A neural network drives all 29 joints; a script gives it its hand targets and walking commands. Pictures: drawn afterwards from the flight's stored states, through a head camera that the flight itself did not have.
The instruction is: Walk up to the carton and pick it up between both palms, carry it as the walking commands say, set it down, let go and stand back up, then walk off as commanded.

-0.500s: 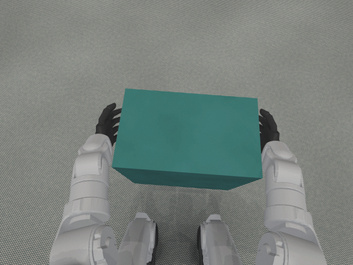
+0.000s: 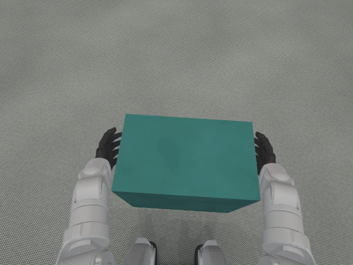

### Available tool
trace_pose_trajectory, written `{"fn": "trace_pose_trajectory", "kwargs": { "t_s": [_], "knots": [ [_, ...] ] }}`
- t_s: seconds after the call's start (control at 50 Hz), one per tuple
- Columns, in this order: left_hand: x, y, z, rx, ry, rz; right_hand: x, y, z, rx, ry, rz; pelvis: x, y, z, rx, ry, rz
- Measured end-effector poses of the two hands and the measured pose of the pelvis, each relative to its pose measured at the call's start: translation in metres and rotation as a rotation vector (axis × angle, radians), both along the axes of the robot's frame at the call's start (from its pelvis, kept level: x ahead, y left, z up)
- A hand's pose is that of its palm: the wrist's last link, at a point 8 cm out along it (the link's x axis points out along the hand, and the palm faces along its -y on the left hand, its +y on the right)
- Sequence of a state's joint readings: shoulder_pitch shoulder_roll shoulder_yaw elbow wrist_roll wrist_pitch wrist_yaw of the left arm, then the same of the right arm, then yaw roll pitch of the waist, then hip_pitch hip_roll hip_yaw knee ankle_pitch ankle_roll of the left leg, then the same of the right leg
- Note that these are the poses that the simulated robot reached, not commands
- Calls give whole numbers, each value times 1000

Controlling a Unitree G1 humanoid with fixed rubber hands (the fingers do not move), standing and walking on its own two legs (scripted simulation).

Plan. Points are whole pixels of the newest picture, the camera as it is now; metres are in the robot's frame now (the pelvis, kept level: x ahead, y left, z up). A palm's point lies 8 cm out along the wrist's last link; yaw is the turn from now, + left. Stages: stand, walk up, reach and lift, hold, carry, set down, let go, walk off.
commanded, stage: reach and lift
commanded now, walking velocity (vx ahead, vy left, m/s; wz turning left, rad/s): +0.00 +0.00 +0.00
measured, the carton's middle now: (184, 170) +0.36 -0.01 -0.10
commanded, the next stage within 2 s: none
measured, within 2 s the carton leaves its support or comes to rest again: neither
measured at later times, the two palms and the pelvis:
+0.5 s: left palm (88, 156) +0.34 +0.18 +0.03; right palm (277, 161) +0.34 -0.20 +0.03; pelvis +0.02 +0.00 +0.05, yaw +0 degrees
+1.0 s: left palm (72, 157) +0.32 +0.18 +0.10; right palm (296, 161) +0.32 -0.20 +0.09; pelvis +0.02 +0.00 +0.07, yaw +0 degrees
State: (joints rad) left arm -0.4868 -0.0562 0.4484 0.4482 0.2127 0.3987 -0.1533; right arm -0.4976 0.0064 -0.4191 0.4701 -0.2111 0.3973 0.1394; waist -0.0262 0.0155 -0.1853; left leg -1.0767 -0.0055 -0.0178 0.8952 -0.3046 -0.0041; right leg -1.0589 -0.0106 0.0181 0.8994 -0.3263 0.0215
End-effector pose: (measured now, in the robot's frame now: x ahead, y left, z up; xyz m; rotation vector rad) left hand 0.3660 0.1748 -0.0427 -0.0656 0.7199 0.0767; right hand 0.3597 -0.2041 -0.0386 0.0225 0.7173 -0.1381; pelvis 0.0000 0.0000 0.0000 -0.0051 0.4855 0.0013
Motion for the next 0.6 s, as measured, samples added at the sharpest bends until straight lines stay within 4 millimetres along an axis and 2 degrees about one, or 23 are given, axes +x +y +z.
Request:
{"fn": "trace_pose_trajectory", "kwargs": {
  "t_s": [0.4,0.6],
  "knots": [
    [-15,7,61,19,-13,-1,-11,7,59,-8,-11,27,15,3,43,-1,-183,-1],
    [-26,7,92,28,-31,-3,-24,6,85,-7,-29,30,21,3,59,1,-292,-7]
  ]
}}
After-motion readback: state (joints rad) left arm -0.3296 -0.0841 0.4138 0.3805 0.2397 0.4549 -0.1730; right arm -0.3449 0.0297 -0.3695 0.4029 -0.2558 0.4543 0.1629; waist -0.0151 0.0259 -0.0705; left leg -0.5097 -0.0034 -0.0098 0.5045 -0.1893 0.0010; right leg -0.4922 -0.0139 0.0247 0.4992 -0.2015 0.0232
